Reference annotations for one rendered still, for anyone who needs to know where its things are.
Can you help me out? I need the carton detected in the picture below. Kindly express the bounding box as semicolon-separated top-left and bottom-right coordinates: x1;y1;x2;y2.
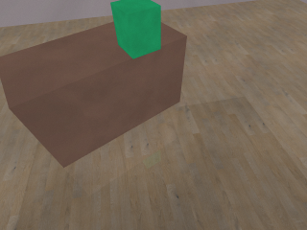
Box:
110;0;161;59

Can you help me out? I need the pedestal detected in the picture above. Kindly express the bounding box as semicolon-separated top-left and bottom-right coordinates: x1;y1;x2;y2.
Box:
0;21;187;168

